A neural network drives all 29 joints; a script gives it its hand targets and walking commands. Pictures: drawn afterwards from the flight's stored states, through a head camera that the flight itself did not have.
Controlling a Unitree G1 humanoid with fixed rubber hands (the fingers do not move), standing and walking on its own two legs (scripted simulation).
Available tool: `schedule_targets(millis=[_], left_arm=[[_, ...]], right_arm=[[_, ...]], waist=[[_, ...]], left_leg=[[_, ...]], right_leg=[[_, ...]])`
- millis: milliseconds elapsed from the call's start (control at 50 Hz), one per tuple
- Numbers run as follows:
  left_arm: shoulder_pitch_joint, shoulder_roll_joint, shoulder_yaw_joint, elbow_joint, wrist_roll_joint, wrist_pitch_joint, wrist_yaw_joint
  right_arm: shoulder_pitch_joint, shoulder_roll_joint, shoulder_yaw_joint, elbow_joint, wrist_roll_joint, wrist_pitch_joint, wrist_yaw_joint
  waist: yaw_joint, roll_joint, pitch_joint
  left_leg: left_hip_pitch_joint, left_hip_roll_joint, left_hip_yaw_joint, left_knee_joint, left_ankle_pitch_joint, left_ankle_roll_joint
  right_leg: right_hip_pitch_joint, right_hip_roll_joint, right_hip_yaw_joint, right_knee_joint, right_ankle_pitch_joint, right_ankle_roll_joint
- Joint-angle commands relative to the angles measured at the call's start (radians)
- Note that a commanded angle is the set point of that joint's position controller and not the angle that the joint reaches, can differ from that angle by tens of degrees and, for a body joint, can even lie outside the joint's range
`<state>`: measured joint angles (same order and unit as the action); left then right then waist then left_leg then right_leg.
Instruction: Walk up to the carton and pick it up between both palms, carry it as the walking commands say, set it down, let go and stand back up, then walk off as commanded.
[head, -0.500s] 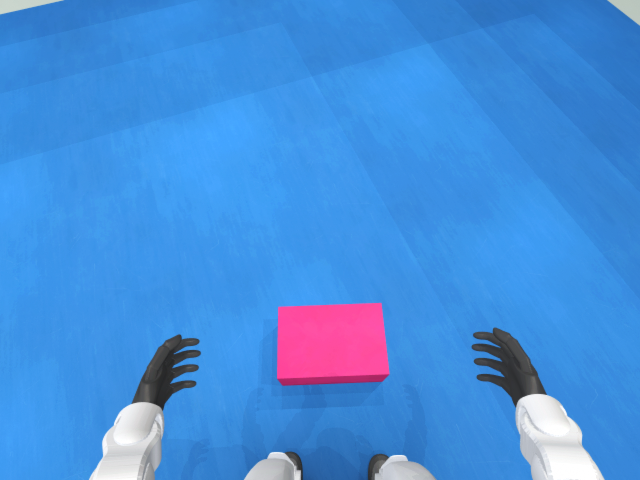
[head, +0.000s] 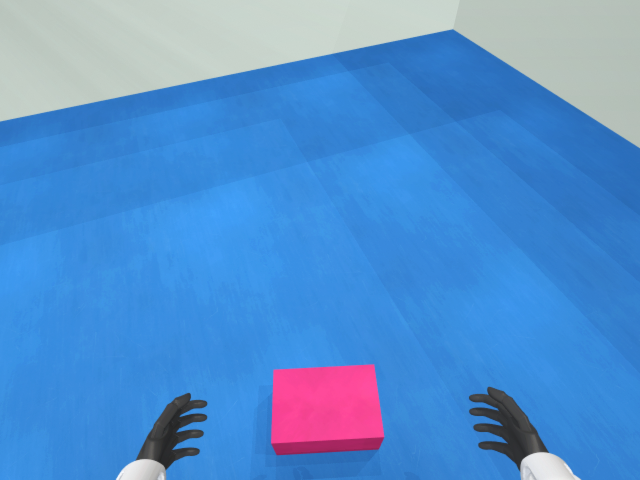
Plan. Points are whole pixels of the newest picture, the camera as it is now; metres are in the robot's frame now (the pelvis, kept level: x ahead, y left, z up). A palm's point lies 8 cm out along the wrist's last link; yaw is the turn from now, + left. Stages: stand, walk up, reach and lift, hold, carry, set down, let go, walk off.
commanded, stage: let go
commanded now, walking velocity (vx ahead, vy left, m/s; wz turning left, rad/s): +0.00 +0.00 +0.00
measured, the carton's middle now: (325, 409) +0.40 +0.02 -0.70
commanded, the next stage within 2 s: stand in 0.08 s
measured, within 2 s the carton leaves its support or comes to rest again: neither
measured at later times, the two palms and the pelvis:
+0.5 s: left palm out of the picture +0.14 +0.30 -0.09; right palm (567, 474) +0.14 -0.28 -0.09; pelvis +0.01 +0.01 +0.00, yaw +0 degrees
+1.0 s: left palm out of the picture +0.10 +0.31 -0.10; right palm out of the picture +0.10 -0.29 -0.09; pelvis +0.00 +0.01 +0.00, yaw +0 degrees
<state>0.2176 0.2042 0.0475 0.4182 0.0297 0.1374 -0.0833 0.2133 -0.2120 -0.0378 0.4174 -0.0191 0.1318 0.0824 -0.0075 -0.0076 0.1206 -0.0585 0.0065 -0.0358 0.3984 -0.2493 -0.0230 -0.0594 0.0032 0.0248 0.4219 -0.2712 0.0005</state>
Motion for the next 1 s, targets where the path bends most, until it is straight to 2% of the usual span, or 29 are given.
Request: schedule_targets(millis=[0,60,80,120,160,240,300,580,980], left_arm=[[-0.015,0.102,0.030,-0.090,0.004,-0.004,0.005],[-0.008,0.104,0.022,-0.084,-0.008,-0.003,0.014],[-0.031,0.243,0.059,0.028,0.001,-0.044,0.063],[-0.037,0.238,0.047,0.064,0.011,-0.082,0.084],[-0.050,0.224,0.045,0.092,0.015,-0.099,0.089],[-0.047,0.234,0.038,0.150,0.012,-0.113,0.086],[-0.047,0.251,0.033,0.190,0.013,-0.119,0.091],[-0.060,0.302,0.011,0.334,0.007,-0.137,0.108],[-0.087,0.329,-0.006,0.462,-0.002,-0.143,0.105]], right_arm=[[-0.031,-0.095,-0.024,-0.097,0.001,-0.007,-0.008],[-0.029,-0.097,-0.018,-0.103,0.000,-0.001,-0.019],[-0.050,-0.218,-0.053,0.046,-0.015,-0.039,-0.066],[-0.034,-0.205,-0.049,0.081,-0.024,-0.072,-0.089],[-0.057,-0.195,-0.041,0.117,-0.025,-0.093,-0.091],[-0.070,-0.220,-0.038,0.176,-0.019,-0.113,-0.087],[-0.070,-0.239,-0.036,0.216,-0.020,-0.119,-0.091],[-0.076,-0.296,-0.023,0.350,-0.018,-0.135,-0.104],[-0.090,-0.323,-0.007,0.478,-0.009,-0.143,-0.104]], waist=[[0.000,-0.012,-0.065],[-0.004,-0.009,-0.092],[0.024,-0.005,-0.103],[0.001,-0.010,-0.116],[0.005,0.004,-0.122],[0.011,0.009,-0.174],[0.010,0.012,-0.182],[0.005,0.017,-0.159],[0.005,0.010,-0.127]], left_leg=[[0.019,-0.065,0.047,-0.035,0.195,0.006],[0.019,-0.067,0.040,-0.015,0.223,0.007],[-0.109,0.016,0.028,0.033,0.200,-0.017],[-0.098,0.029,0.008,0.027,0.125,-0.013],[-0.117,0.035,-0.004,0.017,0.098,-0.007],[-0.104,0.051,-0.017,0.026,0.206,0.000],[-0.091,0.060,-0.025,0.025,0.248,0.004],[-0.069,0.078,-0.051,-0.007,0.310,0.015],[-0.069,0.088,-0.073,-0.072,0.230,0.026]], right_leg=[[-0.024,0.038,-0.034,-0.062,0.247,0.028],[-0.018,0.041,-0.030,-0.039,0.293,0.027],[-0.096,-0.036,0.001,-0.032,0.238,0.039],[-0.133,-0.050,0.037,-0.053,0.138,0.033],[-0.133,-0.050,0.043,-0.058,0.098,0.025],[-0.092,-0.054,0.041,-0.030,0.224,0.020],[-0.083,-0.060,0.043,-0.022,0.261,0.019],[-0.054,-0.080,0.052,-0.039,0.296,0.007],[-0.036,-0.101,0.065,-0.102,0.227,-0.003]])
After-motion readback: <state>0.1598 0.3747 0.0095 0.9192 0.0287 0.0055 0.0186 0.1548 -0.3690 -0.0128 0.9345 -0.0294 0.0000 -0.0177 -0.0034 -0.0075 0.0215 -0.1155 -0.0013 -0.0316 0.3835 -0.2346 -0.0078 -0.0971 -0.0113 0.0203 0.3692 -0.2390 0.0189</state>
